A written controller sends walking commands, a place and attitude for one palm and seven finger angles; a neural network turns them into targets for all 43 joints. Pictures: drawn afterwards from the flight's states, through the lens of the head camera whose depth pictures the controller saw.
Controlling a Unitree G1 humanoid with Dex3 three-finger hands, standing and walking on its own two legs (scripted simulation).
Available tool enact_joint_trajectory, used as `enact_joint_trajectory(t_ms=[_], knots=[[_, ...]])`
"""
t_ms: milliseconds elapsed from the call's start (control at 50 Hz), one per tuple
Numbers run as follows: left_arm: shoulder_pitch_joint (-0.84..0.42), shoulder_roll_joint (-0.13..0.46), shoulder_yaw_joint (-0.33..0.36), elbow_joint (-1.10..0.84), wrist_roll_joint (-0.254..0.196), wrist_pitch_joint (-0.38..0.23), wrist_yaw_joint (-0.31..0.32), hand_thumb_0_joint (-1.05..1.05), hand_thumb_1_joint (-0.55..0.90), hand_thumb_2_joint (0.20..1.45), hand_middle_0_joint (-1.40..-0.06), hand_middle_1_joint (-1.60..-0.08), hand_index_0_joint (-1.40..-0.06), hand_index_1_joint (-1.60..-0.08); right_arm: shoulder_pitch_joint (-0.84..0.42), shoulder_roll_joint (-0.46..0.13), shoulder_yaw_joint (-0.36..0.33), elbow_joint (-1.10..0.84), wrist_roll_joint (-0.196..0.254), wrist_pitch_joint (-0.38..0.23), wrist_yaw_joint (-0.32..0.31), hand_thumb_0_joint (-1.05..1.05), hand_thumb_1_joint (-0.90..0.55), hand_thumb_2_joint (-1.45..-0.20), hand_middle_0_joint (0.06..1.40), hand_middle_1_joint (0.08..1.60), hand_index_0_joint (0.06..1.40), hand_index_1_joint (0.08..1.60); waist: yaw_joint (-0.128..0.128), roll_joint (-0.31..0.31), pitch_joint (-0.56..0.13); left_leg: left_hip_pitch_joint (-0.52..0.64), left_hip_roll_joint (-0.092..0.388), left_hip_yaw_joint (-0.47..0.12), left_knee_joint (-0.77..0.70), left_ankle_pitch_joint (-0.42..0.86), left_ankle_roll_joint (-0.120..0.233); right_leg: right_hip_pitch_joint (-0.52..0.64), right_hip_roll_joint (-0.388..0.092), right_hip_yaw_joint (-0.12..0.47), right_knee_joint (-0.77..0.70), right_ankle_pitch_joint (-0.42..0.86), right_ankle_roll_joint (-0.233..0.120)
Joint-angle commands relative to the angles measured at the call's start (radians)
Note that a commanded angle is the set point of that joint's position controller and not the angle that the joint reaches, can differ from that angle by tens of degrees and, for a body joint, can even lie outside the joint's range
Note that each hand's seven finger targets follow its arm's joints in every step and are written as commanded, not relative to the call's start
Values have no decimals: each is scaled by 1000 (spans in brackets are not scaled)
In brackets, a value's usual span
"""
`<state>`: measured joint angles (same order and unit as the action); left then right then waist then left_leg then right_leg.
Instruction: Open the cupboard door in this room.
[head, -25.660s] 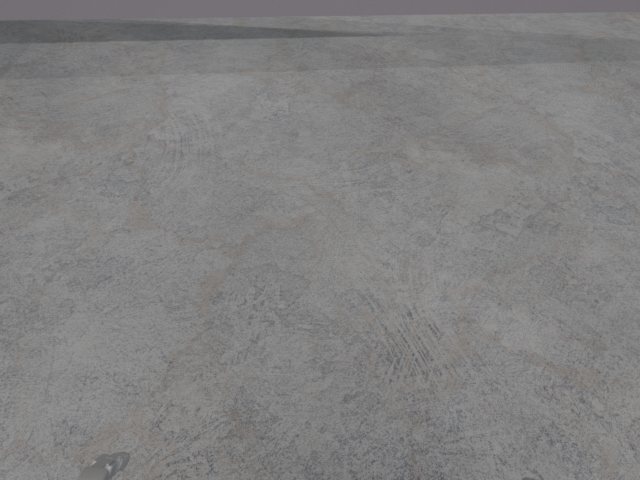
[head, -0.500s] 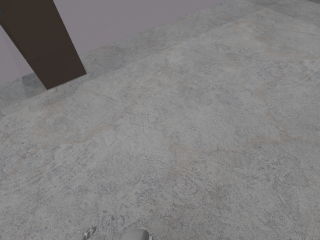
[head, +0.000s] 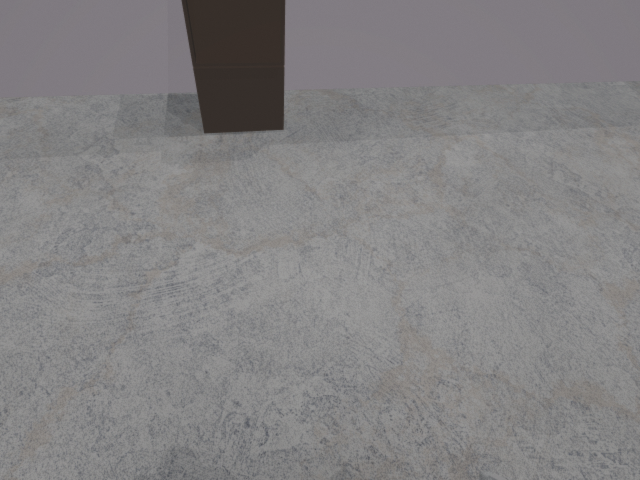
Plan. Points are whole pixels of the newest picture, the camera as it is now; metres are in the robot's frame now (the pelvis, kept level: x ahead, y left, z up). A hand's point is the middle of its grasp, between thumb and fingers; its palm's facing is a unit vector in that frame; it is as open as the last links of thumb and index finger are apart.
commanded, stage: turn or walk to find it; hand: left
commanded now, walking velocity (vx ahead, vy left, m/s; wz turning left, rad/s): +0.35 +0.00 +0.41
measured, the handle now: out of the picture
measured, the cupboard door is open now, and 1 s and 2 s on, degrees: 0 0 0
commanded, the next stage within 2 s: stand and wait in 1.38 s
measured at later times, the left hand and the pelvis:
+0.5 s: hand (236, 359) +0.31 +0.16 -0.15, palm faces +0.14 -0.97 -0.22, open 7.3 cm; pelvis +0.21 -0.04 -0.02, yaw +11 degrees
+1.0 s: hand (240, 423) +0.22 +0.13 -0.17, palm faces +0.45 -0.89 -0.12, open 7.3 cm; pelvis +0.37 +0.04 +0.00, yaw +18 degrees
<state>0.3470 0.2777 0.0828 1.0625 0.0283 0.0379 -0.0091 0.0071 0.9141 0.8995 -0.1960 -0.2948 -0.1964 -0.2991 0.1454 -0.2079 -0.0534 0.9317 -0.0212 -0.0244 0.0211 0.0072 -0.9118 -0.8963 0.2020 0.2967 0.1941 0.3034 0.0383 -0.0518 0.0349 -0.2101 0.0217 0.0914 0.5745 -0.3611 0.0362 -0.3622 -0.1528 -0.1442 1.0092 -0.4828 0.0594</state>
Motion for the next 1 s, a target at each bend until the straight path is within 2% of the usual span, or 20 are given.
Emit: enact_joint_trajectory(t_ms=[0,100,200,260,300,340,360,380,400,420,460,500,560,660,740,800,900,920,960,980], knots=[[-167,40,-1,-136,-1,-64,-23,0,900,900,-200,-300,-200,-300,149,-166,-23,16,1,-26,-31,0,-900,-900,200,300,200,300,-71,204,75,167,234,-314,-354,287,105,-327,-8,84,144,156,5],[-159,32,-12,-132,-1,-54,-19,0,900,900,-200,-300,-200,-300,203,-146,-24,45,15,-46,-30,0,-900,-900,200,300,200,300,-48,179,50,219,188,-219,-349,519,106,-358,8,65,145,265,36],[-317,10,-24,-195,-8,-63,-22,0,900,900,-200,-300,-200,-300,295,-118,-23,92,10,-55,-42,0,-900,-900,200,300,200,300,-88,166,95,276,204,-256,-344,596,136,-438,4,68,-1,297,34],[-401,-10,-32,-231,-16,-76,-26,0,900,900,-200,-300,-200,-300,323,-105,-21,113,3,-58,-49,0,-900,-900,200,300,200,300,-103,178,111,264,197,-253,-324,664,132,-361,22,57,-195,307,10],[-365,-13,-30,-223,-19,-85,-25,0,900,900,-200,-300,-200,-300,302,-121,-25,124,1,-58,-51,0,-900,-900,200,300,200,300,-82,194,70,229,199,-241,-281,754,121,-186,50,41,-322,289,-21],[-188,12,-20,-172,-16,-95,-19,0,900,900,-200,-300,-200,-300,284,-141,-32,133,5,-57,-51,0,-900,-900,200,300,200,300,2,159,-15,206,183,-227,-113,901,98,45,95,26,-399,324,-47],[-28,39,-10,-119,-10,-105,-16,0,900,900,-200,-300,-200,-300,273,-148,-36,132,8,-56,-49,0,-900,-900,200,300,200,300,72,106,-95,148,142,-208,59,852,67,252,109,22,-467,386,-55],[131,112,9,-65,3,-118,-5,0,900,900,-200,-300,-200,-300,296,-119,-35,129,16,-57,-37,0,-900,-900,200,300,200,300,128,-20,-203,-43,67,-161,316,578,33,535,-22,148,-482,426,-92],[225,210,32,-25,4,-117,9,0,900,900,-200,-300,-200,-300,365,-49,-22,110,24,-56,-35,0,-900,-900,200,300,200,300,118,-273,-319,-288,-107,-130,635,-148,-6,713,-320,584,-564,554,-181],[167,206,28,-39,-17,-112,15,0,900,900,-200,-300,-200,-300,335,-57,-21,94,29,-44,-38,0,-900,-900,200,300,200,300,86,-195,-242,-313,-57,-197,792,-192,19,580,-376,654,-680,468,-228],[-36,105,14,-82,-14,-113,14,0,900,900,-200,-300,-200,-300,267,-28,-24,105,15,-31,-22,0,-900,-900,200,300,200,300,34,-66,-29,-362,35,-178,857,-15,23,281,-302,555,-785,4,-200],[-110,23,-11,-85,-11,-119,16,0,900,900,-200,-300,-200,-300,239,2,-21,110,0,-7,-14,0,-900,-900,200,300,200,300,-24,-47,55,-314,71,-173,795,81,14,65,-230,368,-814,6,-153],[-106,-12,-18,-67,-6,-124,17,0,900,900,-200,-300,-200,-300,297,26,-20,130,-11,22,-10,0,-900,-900,200,300,200,300,-72,-69,28,-297,73,-140,729,157,-21,7,-162,193,-840,57,-118],[-32,-15,-16,-28,-5,-139,21,0,900,900,-200,-300,-200,-300,180,12,-23,83,-13,27,0,0,-900,-900,200,300,200,300,-60,-37,66,-413,115,-110,587,238,-66,75,-157,139,-886,130,-153],[53,-4,-20,11,-4,-145,22,0,900,900,-200,-300,-200,-300,37,19,-16,37,-9,12,12,0,-900,-900,200,300,200,300,-16,2,94,-450,134,-71,360,229,-77,195,-168,122,-882,231,-185],[123,-8,-28,41,-5,-140,22,0,900,900,-200,-300,-200,-300,-65,29,-4,11,-9,-1,16,0,-900,-900,200,300,200,300,26,-23,92,-422,110,-29,194,203,-68,286,-166,107,-855,349,-189],[160,3,-24,67,-3,-122,24,0,900,900,-200,-300,-200,-300,-102,23,-1,-2,-5,-17,13,0,-900,-900,200,300,200,300,35,-77,56,-294,66,24,44,112,-33,375,-188,71,-759,521,-186],[155,7,-22,70,-3,-119,25,0,900,900,-200,-300,-200,-300,-74,13,-4,6,-6,-22,10,0,-900,-900,200,300,200,300,17,-62,40,-224,55,37,2,108,-26,363,-188,57,-711,545,-177],[108,7,-24,60,-13,-117,25,0,900,900,-200,-300,-200,-300,122,-38,-18,67,-12,-36,-1,0,-900,-900,200,300,200,300,-85,16,-58,118,21,53,-121,175,-5,231,-115,-43,-430,644,-127],[126,-36,-30,44,-18,-118,19,0,900,900,-200,-300,-200,-300,267,-134,-46,104,-19,-45,-13,0,-900,-900,200,300,200,300,-140,206,-180,386,202,-188,-163,199,57,27,-20,-93,-169,445,-70]])
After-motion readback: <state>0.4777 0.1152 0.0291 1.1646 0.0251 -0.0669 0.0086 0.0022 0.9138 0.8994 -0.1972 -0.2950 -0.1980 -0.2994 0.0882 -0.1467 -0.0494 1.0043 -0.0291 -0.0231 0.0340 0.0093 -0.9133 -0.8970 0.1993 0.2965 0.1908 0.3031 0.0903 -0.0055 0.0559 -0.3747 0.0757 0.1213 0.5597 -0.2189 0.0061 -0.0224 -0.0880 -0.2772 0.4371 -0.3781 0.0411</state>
